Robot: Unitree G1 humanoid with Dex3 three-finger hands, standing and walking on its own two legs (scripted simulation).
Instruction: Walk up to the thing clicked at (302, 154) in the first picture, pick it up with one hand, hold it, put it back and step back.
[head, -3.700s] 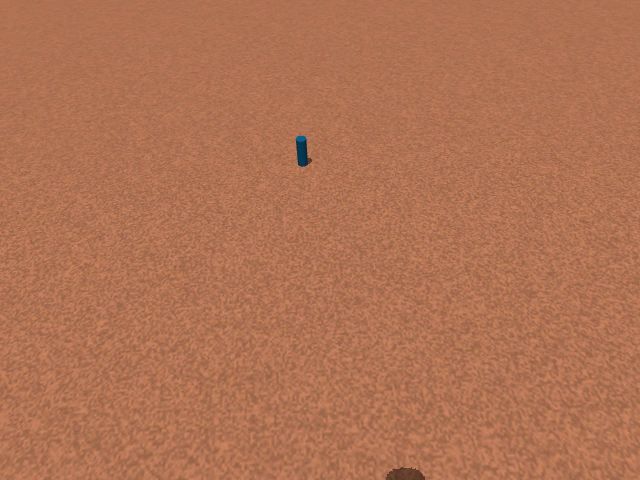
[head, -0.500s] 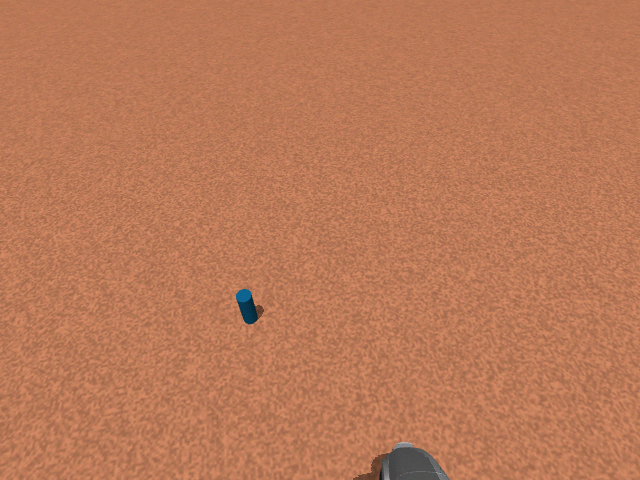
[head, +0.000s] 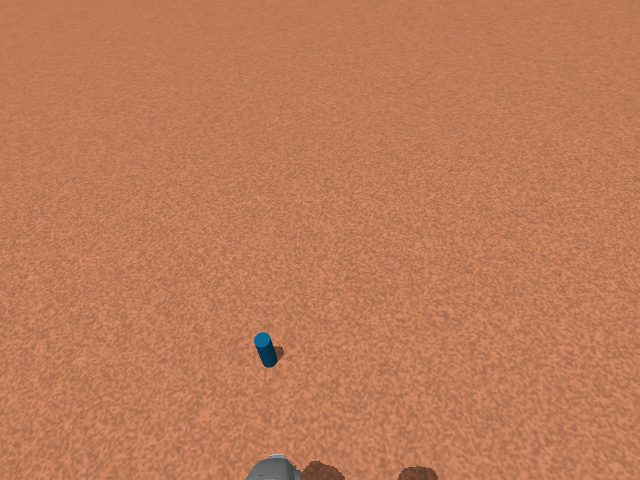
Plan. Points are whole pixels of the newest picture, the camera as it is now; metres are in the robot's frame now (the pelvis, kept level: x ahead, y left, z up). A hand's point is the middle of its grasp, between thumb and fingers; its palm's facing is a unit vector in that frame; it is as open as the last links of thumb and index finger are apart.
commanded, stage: walk up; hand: left
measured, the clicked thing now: (266, 350) +0.60 +0.25 -0.69
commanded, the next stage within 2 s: none
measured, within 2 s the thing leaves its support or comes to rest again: neither
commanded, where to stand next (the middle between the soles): +0.26 +0.05 m, yaw +0 degrees
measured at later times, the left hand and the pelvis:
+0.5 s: hand (147, 434) +0.21 +0.30 -0.14, palm faces -0.10 -0.92 -0.39, open 7.4 cm; pelvis +0.14 +0.03 +0.00, yaw -2 degrees
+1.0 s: hand (170, 397) +0.27 +0.29 -0.16, palm faces -0.02 -0.93 -0.35, open 7.4 cm; pelvis +0.19 +0.03 -0.01, yaw -1 degrees
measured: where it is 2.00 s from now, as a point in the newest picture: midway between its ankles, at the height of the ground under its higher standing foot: outside the picture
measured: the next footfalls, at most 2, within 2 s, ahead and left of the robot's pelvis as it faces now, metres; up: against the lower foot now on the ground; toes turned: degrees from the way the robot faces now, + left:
left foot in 0.08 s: +0.17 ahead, +0.16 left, +0.00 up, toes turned +5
right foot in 0.54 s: +0.28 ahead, -0.11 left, +0.00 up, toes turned -3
